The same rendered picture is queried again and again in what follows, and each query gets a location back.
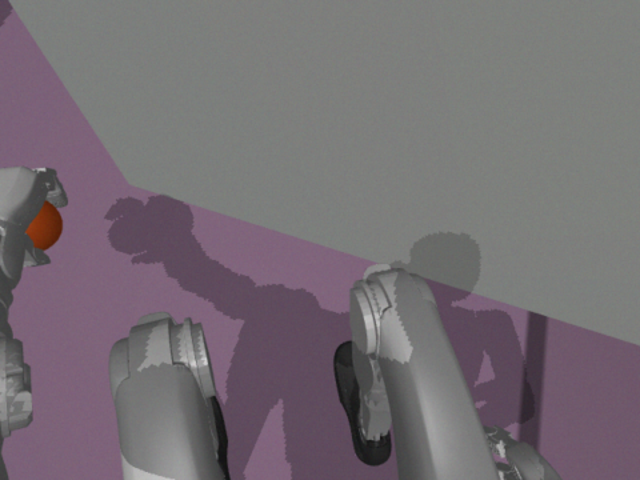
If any right robot hand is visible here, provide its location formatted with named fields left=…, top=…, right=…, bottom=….
left=483, top=425, right=562, bottom=480

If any left robot foot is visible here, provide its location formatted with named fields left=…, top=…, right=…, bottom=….
left=210, top=396, right=230, bottom=480

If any ball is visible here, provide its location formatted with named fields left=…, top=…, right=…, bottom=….
left=25, top=200, right=63, bottom=251

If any left robot hand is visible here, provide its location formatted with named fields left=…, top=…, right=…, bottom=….
left=0, top=166, right=68, bottom=267

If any right robot foot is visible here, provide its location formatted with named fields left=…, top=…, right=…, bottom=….
left=334, top=341, right=391, bottom=466

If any left robot arm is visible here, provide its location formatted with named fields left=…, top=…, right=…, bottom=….
left=0, top=220, right=33, bottom=480

